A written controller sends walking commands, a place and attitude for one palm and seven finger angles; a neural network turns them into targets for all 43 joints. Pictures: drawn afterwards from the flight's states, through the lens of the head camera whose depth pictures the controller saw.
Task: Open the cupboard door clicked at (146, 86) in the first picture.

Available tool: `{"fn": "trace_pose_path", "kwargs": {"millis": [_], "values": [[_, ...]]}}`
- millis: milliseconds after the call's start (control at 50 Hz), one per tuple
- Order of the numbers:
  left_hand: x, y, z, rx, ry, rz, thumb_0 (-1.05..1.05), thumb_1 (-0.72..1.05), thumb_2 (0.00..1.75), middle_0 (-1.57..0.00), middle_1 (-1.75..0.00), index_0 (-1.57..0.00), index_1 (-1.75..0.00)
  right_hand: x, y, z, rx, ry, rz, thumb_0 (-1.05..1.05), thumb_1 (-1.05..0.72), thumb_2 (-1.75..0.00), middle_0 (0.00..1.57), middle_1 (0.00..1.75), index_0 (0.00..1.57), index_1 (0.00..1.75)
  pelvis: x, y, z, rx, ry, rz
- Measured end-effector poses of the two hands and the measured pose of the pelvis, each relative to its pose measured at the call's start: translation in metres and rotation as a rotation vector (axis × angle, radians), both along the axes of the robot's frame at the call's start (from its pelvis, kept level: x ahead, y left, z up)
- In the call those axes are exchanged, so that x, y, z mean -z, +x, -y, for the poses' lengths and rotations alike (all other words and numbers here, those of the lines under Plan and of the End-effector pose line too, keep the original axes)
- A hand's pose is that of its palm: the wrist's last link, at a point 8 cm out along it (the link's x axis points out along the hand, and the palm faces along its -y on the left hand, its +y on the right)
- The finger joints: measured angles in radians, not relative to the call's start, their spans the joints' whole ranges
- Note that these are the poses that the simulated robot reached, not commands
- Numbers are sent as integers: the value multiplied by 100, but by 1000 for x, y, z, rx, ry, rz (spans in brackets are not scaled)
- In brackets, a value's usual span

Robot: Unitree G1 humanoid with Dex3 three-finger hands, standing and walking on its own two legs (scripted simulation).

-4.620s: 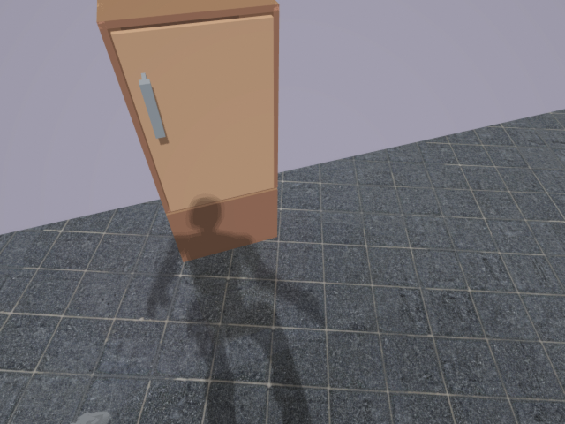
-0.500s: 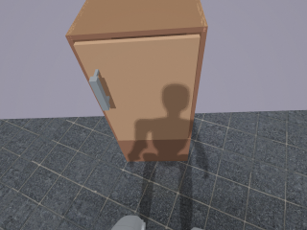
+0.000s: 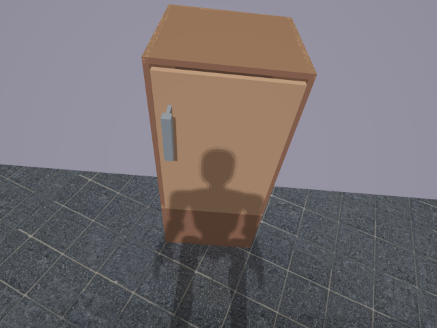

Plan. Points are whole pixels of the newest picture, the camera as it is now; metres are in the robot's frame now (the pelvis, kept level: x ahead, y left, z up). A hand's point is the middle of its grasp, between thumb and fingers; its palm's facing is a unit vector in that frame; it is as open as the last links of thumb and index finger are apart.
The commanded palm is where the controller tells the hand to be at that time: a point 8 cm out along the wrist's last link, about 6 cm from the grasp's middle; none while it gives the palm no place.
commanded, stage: come to a stop and stand still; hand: left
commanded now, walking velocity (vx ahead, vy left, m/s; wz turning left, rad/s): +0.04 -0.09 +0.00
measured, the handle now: (169, 133) +0.60 +0.18 -0.02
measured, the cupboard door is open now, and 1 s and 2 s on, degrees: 0 0 0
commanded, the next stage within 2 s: look again from close up in 0.04 s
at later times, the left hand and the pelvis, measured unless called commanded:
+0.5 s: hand out of the picture +0.06 +0.15 -0.18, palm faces +0.01 -0.97 -0.25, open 7.3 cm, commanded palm none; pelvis +0.02 -0.03 -0.02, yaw -1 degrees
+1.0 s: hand (142, 291) +0.19 +0.15 -0.02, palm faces +0.09 -1.00 -0.04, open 7.9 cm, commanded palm +0.13 +0.21 -0.07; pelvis -0.04 -0.04 -0.06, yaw +1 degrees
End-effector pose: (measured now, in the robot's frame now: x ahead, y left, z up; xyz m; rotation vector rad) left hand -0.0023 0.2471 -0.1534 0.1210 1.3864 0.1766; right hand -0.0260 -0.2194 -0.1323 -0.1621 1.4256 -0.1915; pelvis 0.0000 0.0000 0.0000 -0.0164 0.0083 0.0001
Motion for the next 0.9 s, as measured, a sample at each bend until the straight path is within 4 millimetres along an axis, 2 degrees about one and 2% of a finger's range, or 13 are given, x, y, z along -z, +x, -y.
{"fn": "trace_pose_path", "kwargs": {"millis": [80,140,200,260,400,480,600,740,760,780,860,900], "values": [[2,-3,10,29,-20,-60,0,91,90,-20,-30,-20,-30,0,-25,-11,54,16,-60,0,-90,-90,20,30,20,30,0,4,2,12,9,-6],[3,7,23,54,-30,-74,1,91,90,-20,-30,-20,-30,4,-40,-12,90,32,-105,0,-90,-90,20,30,20,30,2,6,7,17,15,-6],[12,22,34,91,-4,-28,1,91,90,-20,-30,-20,-30,22,-46,-6,98,62,-136,0,-90,-90,20,30,20,30,17,6,13,38,35,-29],[15,29,38,125,16,-31,1,93,90,-20,-30,-20,-30,32,-35,-3,105,74,-107,0,-90,-90,20,30,20,30,22,6,14,42,10,-15],[5,51,42,85,50,47,1,93,90,-20,-30,-21,-30,42,13,2,52,95,23,0,-91,-90,20,30,20,30,22,16,23,25,19,13],[-1,55,46,70,65,86,1,93,90,-20,-30,-20,-30,45,30,15,22,88,45,2,-93,-90,20,30,20,30,21,18,29,16,26,22],[-5,49,53,59,68,84,0,92,90,-20,-30,-20,-30,42,44,34,5,73,86,2,-93,-90,20,30,20,30,18,17,37,11,34,27],[-4,30,61,36,61,56,0,92,90,-20,-30,-21,-30,39,45,44,-14,68,77,0,-91,-90,20,30,20,30,16,13,44,6,30,26],[-10,36,61,-17,54,109,1,92,90,-20,-30,-21,-30,35,47,46,-14,59,104,0,-91,-90,20,30,20,30,16,11,44,9,30,25],[-22,49,58,-41,64,231,1,92,90,-20,-30,-21,-30,30,53,50,-23,34,166,1,-91,-90,20,30,20,30,17,9,44,14,31,22],[-92,114,52,-85,103,749,2,89,89,-21,-32,-21,-32,12,92,65,-35,-39,451,1,-91,-90,20,30,20,30,21,-2,42,-22,31,-14],[-119,141,48,-55,90,986,2,86,88,-21,-33,-21,-34,3,115,72,-65,-65,584,1,-91,-90,20,30,20,30,27,-12,41,-25,36,-54]]}}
